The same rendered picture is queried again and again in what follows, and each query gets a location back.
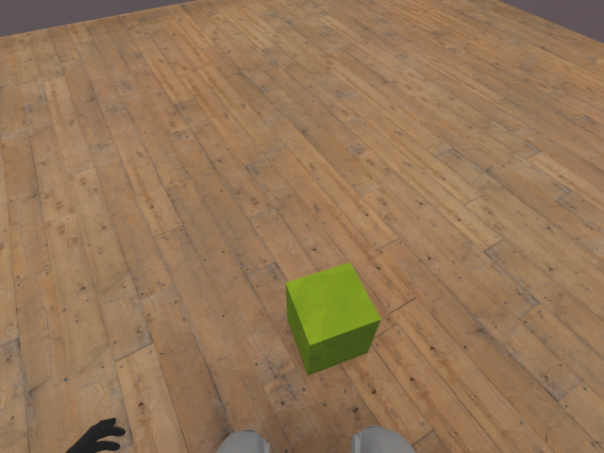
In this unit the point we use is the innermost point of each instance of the robot left hand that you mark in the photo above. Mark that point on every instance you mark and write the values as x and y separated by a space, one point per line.
88 442

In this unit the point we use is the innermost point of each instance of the robot thigh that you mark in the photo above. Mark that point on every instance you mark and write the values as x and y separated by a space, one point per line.
244 442
379 440

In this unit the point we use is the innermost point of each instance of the robot right thigh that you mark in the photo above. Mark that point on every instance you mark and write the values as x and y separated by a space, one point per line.
379 440

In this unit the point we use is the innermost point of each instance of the carton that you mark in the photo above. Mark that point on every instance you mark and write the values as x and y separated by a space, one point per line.
331 317

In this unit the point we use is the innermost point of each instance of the robot left thigh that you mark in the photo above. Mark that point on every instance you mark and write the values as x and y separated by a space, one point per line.
244 442

